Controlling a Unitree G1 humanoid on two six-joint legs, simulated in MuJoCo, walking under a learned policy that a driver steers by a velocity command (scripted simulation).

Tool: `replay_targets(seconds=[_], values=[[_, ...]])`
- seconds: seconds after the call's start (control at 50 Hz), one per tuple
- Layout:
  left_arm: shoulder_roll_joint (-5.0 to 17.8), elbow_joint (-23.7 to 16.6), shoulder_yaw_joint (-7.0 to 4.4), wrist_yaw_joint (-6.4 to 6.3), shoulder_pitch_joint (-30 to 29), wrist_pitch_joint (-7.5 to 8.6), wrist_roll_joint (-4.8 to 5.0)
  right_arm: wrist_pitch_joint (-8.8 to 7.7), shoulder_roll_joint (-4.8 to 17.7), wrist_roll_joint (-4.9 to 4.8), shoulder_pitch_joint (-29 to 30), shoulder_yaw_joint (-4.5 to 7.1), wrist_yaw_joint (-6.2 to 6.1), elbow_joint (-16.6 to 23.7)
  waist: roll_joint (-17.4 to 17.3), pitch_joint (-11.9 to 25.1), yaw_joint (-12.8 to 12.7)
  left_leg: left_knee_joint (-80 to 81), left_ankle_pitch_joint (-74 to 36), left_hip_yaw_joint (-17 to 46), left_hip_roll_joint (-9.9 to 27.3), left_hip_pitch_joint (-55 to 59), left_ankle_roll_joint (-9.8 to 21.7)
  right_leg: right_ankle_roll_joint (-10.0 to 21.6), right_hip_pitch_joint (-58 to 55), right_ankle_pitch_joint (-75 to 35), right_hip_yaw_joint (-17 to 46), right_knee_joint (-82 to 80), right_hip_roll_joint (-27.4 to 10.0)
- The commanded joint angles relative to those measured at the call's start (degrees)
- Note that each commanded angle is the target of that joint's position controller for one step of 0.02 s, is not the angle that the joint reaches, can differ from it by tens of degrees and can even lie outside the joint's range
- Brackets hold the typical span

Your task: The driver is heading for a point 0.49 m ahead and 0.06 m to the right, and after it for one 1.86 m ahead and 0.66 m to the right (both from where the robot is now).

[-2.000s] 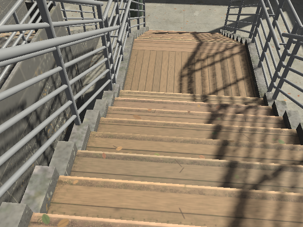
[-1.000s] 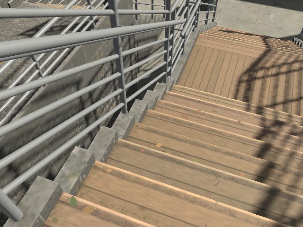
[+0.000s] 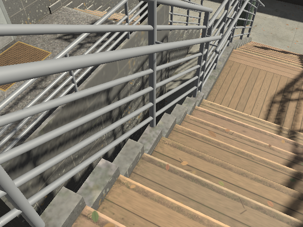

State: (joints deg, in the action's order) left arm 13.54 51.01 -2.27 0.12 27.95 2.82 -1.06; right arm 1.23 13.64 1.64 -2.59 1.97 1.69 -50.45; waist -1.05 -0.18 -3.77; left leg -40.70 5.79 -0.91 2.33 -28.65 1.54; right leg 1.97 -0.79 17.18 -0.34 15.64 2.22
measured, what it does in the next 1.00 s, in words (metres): goes down, turning right: left foot, then right foot 0.17 m lower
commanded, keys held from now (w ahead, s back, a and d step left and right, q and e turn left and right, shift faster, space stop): w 0.46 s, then w+e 0.54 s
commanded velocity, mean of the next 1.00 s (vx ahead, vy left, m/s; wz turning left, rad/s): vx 0.48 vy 0.00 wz -0.20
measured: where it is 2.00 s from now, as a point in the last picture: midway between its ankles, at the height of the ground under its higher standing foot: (193, 209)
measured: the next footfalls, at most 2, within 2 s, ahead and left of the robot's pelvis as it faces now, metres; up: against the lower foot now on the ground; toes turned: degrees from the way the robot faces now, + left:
left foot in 0.04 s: +0.11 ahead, +0.12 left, +0.00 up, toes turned +2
right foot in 0.50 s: +0.34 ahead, -0.02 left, -0.17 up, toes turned -1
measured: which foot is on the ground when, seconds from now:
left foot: up 0.00-0.02, down 0.04-0.52, up 0.54-0.98, down 1.00-1.00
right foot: down 0.00-0.08, up 0.10-0.48, down 0.50-1.00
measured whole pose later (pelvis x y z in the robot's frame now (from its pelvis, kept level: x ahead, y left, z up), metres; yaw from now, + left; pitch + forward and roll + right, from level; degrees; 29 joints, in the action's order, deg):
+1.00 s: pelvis +0.52 +0.06 -0.31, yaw -15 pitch +1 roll -3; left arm 7.4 60.6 2.2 2.8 38.3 5.1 -4.6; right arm -3.2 9.9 5.9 -4.3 -4.5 4.0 -42.8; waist -3.0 3.7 -7.7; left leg -28.2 -22.9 -0.3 6.0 -28.8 0.2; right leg 6.5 13.8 51.1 9.3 73.0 13.0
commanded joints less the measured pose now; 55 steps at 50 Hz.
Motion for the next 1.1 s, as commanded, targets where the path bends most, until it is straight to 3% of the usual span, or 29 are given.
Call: replay_targets(seconds=[0.02,0.06,0.08,0.1,0.12,0.16,0.2,0.36,0.44,0.5,0.52,0.54,0.56,0.58,0.6,0.66,0.68,0.7,0.72,0.76,0.84,0.88,0.92,0.94,0.98,1.02,1.04,1.06,1.1], values=[[10.22,-3.64,-2.6,0.46,-3.83,0.78,-0.35,-1.81,5.73,0.9,-3.97,1.96,0.13,1.07,5.14,0.6,4.51,-2.72,-1.08,-3.59,-2.11,12.66,1.74,9.02,8.55,-31.04,4.36,5.19,-13.96],[9.68,-3.08,-2.68,0.43,-5.38,-0.09,0.36,-3.31,6.13,1.4,-20.91,3.43,-0.21,-3.78,2.14,3.58,11.9,10.63,8.27,-1.3,-4.14,29.09,5.04,6.9,14.55,-38.66,2.36,28.12,-9.97],[6.13,-4.32,-2.08,0.43,-4.71,-0.24,0.11,-4.18,12.62,1.57,-28.56,5.14,-0.6,-4.87,-12.13,7.12,13.66,17.67,8.02,15.1,9.16,39.89,10.17,4.13,26.01,-11.69,-0.75,53.61,-3.11],[2.98,-3.73,-1.63,0.0,1.01,-0.3,-0.09,-4.97,13.36,-0.69,-28.79,4.56,-0.36,-4.76,-13.38,6.58,7.77,19.78,-4.67,31.29,17.1,43.97,14.67,4.17,42.33,15.46,4.45,62.49,3.48],[5.21,-4.04,-1.94,-0.49,-2.34,-0.73,-0.38,-5.29,13.69,-2.43,-27.11,5.08,-0.3,-5.19,-8.14,1.14,8.58,24.6,6.86,32.21,18.58,37.61,17.89,4.69,47.39,14.21,6.97,61.82,0.79],[7.76,-4.46,-2.76,-0.33,-8.09,-1.61,0.27,-5.39,7.68,-0.9,-17.82,3.43,-0.66,-3.36,-2.16,-6.48,5.05,26.24,4.87,23.59,15.87,25.01,14.82,3.45,42.27,7.69,7.95,54.52,-3.8],[6.58,-3.61,-2.84,-0.08,-7.3,-3.38,-0.38,-6.0,6.39,0.72,-15.39,2.03,-1.88,-3.44,-3.67,-7.41,3.76,25.49,-1.73,16.23,12.13,17.05,13.76,1.66,34.77,-0.96,7.01,50.94,-3.51],[2.11,-6.53,-0.55,3.28,-16.5,-3.34,-0.85,-7.62,6.57,-2.34,-18.87,0.93,-5.39,-5.95,0.12,-3.78,2.44,9.53,19.43,5.88,2.19,-2.53,7.88,1.27,15.99,-47.0,0.23,24.28,0.02],[3.13,-5.61,0.04,2.41,-20.12,-2.99,-0.3,-7.34,6.29,-0.18,-25.98,1.66,-5.51,-7.68,-1.17,-8.57,7.92,-9.37,12.58,6.79,2.58,8.46,7.84,-0.4,19.25,-39.12,-1.6,13.42,-0.42],[5.73,3.69,-1.34,0.86,-2.52,-2.74,-0.44,-4.88,7.94,0.64,-23.24,2.24,-8.52,-5.8,11.97,-6.48,2.69,-34.74,-20.35,5.52,3.92,14.41,8.01,1.99,9.87,-40.91,-6.3,-6.99,-0.09],[7.1,5.83,-2.17,1.32,4.39,-3.67,-1.15,-4.07,9.39,-1.24,-23.37,2.9,-8.22,-5.84,14.28,-3.55,-0.59,-60.81,-5.57,2.13,-0.73,2.12,6.56,9.0,-4.48,-50.28,-0.45,-12.09,-5.74],[10.83,6.41,-1.85,2.34,20.39,-0.54,-5.99,-6.19,-7.1,6.64,-46.84,-4.2,2.67,-13.11,5.03,16.65,-2.05,-81.84,32.44,14.29,-10.62,-15.69,-0.39,24.81,-40.1,-88.06,20.2,23.79,-23.09],[11.22,5.09,-2.86,3.28,9.92,-2.07,0.37,-4.8,8.31,-2.31,-35.85,2.72,-3.72,-9.1,-9.19,6.32,4.02,-76.43,31.53,3.08,-4.66,-30.66,4.38,15.47,-28.6,-79.41,18.1,17.68,-27.43],[10.05,2.34,-2.86,2.41,6.18,-3.69,10.19,-2.27,9.56,-6.48,-28.22,2.48,-3.98,-6.09,-6.48,4.93,2.53,-80.27,30.64,-0.89,-3.18,-38.62,4.46,8.88,-26.83,-93.61,19.54,19.33,-25.37],[13.78,3.41,-5.11,3.66,2.34,-3.81,7.19,-2.77,4.95,-8.5,-24.41,0.94,-4.55,0.22,5.24,11.36,4.9,-73.27,26.1,0.59,3.75,-37.7,3.83,18.09,-20.18,-33.58,24.35,12.83,-23.98],[0.39,-1.67,0.45,3.75,-11.14,-1.03,4.05,-1.08,8.67,-8.33,-5.1,1.33,-4.11,5.34,-0.85,-13.16,7.74,-28.5,9.92,2.92,5.21,-19.47,-1.68,17.06,31.02,-6.72,18.36,-2.39,-9.28],[4.5,-3.09,-0.91,3.41,-8.09,0.54,2.75,-1.22,7.58,-4.67,-9.21,1.29,-4.11,2.39,-3.3,-11.66,6.33,-17.3,-2.03,1.98,3.8,-5.88,-3.38,15.39,35.78,-19.86,16.79,0.47,-7.25],[2.22,2.28,1.41,3.88,-3.12,4.0,-8.36,-3.95,-7.48,8.74,-14.54,-4.51,1.17,-0.66,7.99,-6.24,5.93,-24.16,-14.5,7.03,7.25,-8.63,-1.55,17.78,34.65,-16.44,14.47,5.8,-8.46],[3.94,2.57,0.44,4.13,-1.98,5.34,-6.99,-4.66,-4.22,8.91,-16.57,-3.56,2.7,-1.21,5.5,-5.57,5.75,-22.02,-13.36,4.34,5.72,-9.33,-1.39,17.6,34.97,-14.85,15.04,7.86,-7.82],[9.88,0.09,0.07,3.7,-6.92,6.71,-5.1,-4.85,1.9,7.14,-20.95,-2.69,3.47,-1.89,2.02,-0.19,9.26,-28.26,-14.77,-1.97,1.49,5.33,-2.7,14.42,44.63,-21.05,14.83,15.91,-3.08],[-2.23,12.11,2.39,-2.27,25.63,6.19,-1.8,-5.34,0.65,6.07,6.97,-4.54,1.11,6.37,3.02,-2.52,-10.27,-0.94,-17.27,10.19,4.7,-54.23,-4.63,13.82,-18.29,-10.18,32.21,35.18,-7.25],[-5.05,9.54,3.58,-1.38,18.34,4.05,-1.81,-5.47,-1.6,4.64,9.2,-6.06,2.04,6.97,-0.51,-2.91,-9.14,16.06,-32.3,5.53,4.67,-36.02,-2.99,14.06,2.85,-3.65,29.26,35.13,-3.08],[1.77,6.77,2.87,2.76,6.86,2.49,-6.1,-4.45,-4.48,3.87,2.56,-7.04,2.46,10.34,7.45,-3.29,-1.03,3.89,-35.37,-2.33,1.88,12.21,-1.99,14.23,49.25,8.01,24.68,28.67,0.71],[2.58,5.94,2.63,3.53,6.04,2.17,-5.87,-4.03,-4.0,4.12,-2.96,-7.15,2.48,10.35,4.29,-4.77,1.39,-1.04,-34.29,-3.94,1.04,25.56,-3.17,12.25,58.44,15.33,22.91,31.4,3.52],[9.17,3.3,1.61,2.35,1.3,3.13,-3.07,-4.09,3.06,3.58,-14.21,-4.58,2.28,7.63,-6.05,-7.93,7.96,12.63,-26.57,-2.81,-0.22,31.95,-0.82,9.41,51.05,12.63,24.92,46.21,3.29],[4.55,6.63,3.29,5.51,9.7,3.76,-2.54,-4.23,12.44,5.06,-38.38,1.17,1.34,0.08,-3.87,0.77,13.82,21.59,-35.7,2.22,8.96,52.07,7.82,2.11,46.62,2.13,17.97,77.35,7.86],[1.71,0.24,0.21,1.27,9.64,0.22,3.65,-2.91,13.47,-3.06,-38.35,1.43,-1.31,-4.56,-7.16,14.75,4.92,-0.9,-87.32,6.58,24.21,65.2,8.64,0.49,56.38,45.67,5.96,101.22,6.19],[2.45,-1.61,1.47,-0.59,7.79,-1.6,2.94,-2.67,9.72,-4.94,-35.68,2.5,-2.63,-0.97,-1.56,22.47,7.24,-3.58,-72.89,11.4,26.42,65.98,9.96,1.13,61.79,45.99,4.79,105.93,1.37],[-0.22,-6.23,1.69,-0.97,-6.33,-3.71,-0.63,-2.94,7.32,-3.15,-25.95,2.36,-4.41,1.38,-9.05,13.69,8.98,11.11,-26.43,15.0,26.16,45.87,14.48,-1.03,66.86,34.22,3.75,103.6,-2.76]])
